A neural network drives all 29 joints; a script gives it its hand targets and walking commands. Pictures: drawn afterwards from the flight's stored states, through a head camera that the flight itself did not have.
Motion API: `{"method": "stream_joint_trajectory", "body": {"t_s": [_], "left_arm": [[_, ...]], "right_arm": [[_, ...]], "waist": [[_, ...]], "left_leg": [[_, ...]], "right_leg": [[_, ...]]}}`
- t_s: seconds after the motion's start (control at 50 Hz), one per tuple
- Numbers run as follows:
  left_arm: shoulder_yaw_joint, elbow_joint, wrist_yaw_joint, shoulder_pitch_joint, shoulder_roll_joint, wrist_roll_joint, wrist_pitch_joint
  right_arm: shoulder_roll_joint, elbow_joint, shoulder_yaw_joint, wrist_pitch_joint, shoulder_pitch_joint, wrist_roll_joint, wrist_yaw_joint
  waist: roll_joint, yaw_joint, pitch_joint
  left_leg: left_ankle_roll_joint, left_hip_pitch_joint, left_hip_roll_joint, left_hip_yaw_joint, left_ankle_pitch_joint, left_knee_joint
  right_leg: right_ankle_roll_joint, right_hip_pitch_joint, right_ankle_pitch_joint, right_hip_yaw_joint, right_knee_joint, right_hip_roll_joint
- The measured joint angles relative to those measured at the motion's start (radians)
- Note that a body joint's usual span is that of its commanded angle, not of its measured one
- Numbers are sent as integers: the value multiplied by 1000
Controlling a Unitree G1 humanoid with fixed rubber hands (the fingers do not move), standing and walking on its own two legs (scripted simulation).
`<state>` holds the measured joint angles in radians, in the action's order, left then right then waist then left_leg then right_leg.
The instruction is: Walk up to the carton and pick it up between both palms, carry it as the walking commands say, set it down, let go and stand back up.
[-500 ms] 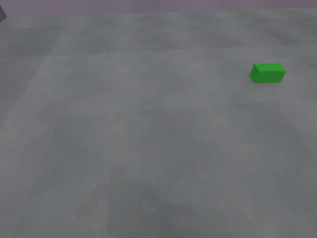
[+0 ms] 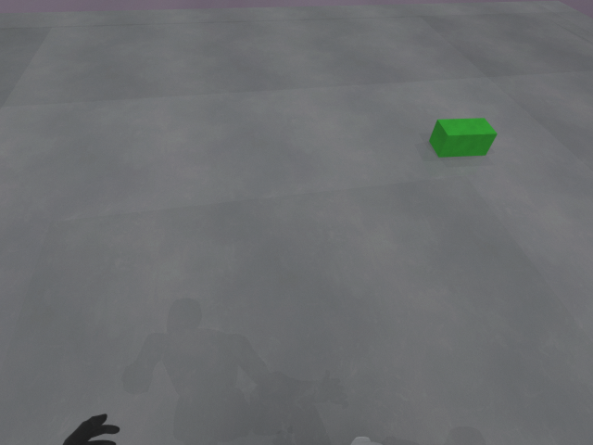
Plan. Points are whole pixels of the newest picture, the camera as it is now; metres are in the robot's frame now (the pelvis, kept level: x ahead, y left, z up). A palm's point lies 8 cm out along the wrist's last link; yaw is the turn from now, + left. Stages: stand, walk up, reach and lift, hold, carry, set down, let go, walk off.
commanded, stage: walk up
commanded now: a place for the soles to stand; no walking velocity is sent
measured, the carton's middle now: (461, 137) +1.75 -0.94 -0.69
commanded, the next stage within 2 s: none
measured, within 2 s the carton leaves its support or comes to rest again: neither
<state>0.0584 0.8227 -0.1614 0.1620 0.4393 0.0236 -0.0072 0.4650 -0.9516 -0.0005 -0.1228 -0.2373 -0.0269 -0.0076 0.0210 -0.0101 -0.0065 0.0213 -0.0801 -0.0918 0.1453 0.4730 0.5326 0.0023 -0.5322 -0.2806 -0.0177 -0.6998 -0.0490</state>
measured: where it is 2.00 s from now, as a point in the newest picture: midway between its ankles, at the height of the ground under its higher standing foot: (363, 297)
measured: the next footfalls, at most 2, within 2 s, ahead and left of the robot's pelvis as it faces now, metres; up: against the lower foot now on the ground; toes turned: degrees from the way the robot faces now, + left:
right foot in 0.04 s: +0.18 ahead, -0.16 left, +0.00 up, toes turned -1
left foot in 0.28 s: +0.21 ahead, +0.09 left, +0.00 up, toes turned +6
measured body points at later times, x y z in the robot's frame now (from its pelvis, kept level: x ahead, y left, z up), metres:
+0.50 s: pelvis +0.22 -0.03 +0.01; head +0.25 -0.02 +0.46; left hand +0.36 +0.28 -0.11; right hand +0.29 -0.38 -0.08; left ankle +0.17 +0.09 -0.72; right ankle +0.24 -0.20 -0.68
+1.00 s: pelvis +0.44 -0.09 -0.01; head +0.47 -0.06 +0.44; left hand +0.60 +0.21 -0.13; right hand +0.50 -0.44 -0.08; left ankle +0.54 -0.01 -0.73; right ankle +0.37 -0.22 -0.70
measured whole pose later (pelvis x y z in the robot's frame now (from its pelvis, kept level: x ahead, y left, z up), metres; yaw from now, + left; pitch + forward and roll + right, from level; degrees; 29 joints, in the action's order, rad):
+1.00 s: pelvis +0.44 -0.09 -0.01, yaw -12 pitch +0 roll -2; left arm 0.07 0.82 -0.08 0.25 0.45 0.01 -0.01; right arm 0.45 -0.88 0.01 -0.12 -0.16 -0.01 -0.02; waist 0.04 0.01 -0.04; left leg -0.04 -0.44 -0.11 0.17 0.23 0.69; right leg -0.02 -0.35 -0.42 -0.03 -0.91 0.02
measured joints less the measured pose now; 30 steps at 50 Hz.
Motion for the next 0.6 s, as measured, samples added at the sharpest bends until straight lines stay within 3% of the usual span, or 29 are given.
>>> {"method": "stream_joint_trajectory", "body": {"t_s": [0.06,0.12,0.16,0.2,0.26,0.32,0.4,0.48,0.6], "left_arm": [[6,1,15,1,0,0,-17],[6,4,50,21,-5,-2,-24],[6,10,65,42,-5,-6,-23],[7,14,73,51,0,-6,-15],[7,15,64,54,11,-6,1],[6,13,58,53,12,-6,17],[0,10,32,54,11,-7,14],[1,10,20,55,18,-6,2],[1,9,21,52,21,-7,-3]], "right_arm": [[-2,6,0,10,2,6,-7],[-22,24,0,15,27,16,-8],[-28,52,0,14,47,16,-13],[-26,77,0,11,68,16,-20],[-14,85,0,-1,82,16,-22],[-4,71,4,-3,73,13,-13],[-5,41,3,-3,55,13,-1],[-5,34,3,-3,34,13,-1],[-5,34,3,-2,24,13,-3]], "waist": [[-2,8,6],[-4,29,-12],[-5,28,-19],[-6,29,-37],[-5,29,-51],[2,28,-36],[7,28,-16],[8,17,-11],[11,10,6]], "left_leg": [[-5,-2,-15,5,52,130],[-23,-132,-17,-25,17,466],[-29,-218,-8,-27,11,514],[-29,-282,-5,-29,40,471],[-31,-313,6,-31,29,247],[-49,-300,7,-13,-170,158],[-39,-227,-7,21,-121,105],[-25,-138,-14,34,-98,34],[23,-35,-34,61,-6,22]], "right_leg": [[-1,33,113,14,70,9],[0,84,63,13,28,31],[-1,139,43,14,69,41],[-6,185,38,12,101,49],[-8,214,5,5,96,55],[-17,148,-53,-2,-76,56],[-17,39,-55,-5,-268,41],[-3,3,-56,-6,-241,-2],[2,4,-45,-5,-14,-19]]}}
